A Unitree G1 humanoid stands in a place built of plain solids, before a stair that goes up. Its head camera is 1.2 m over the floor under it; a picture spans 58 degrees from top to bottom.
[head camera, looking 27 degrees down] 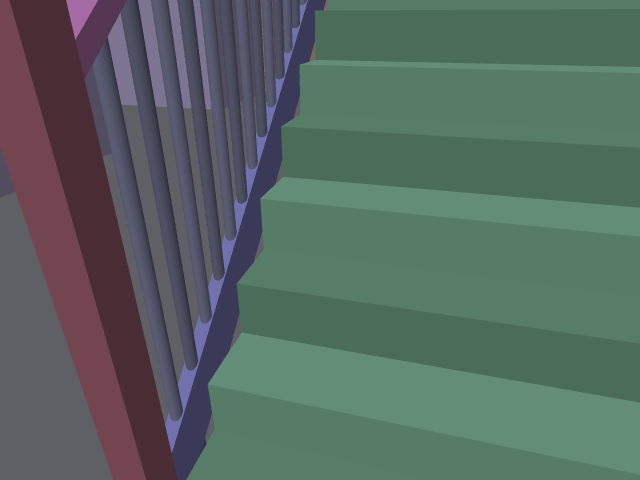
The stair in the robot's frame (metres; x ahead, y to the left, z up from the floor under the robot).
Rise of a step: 0.18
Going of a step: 0.22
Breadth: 1.20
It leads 15 degrees to the right of straight ahead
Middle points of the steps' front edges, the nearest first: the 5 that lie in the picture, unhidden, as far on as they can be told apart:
0.69 -0.28 0.35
0.90 -0.34 0.53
1.11 -0.39 0.70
1.32 -0.45 0.88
1.53 -0.50 1.06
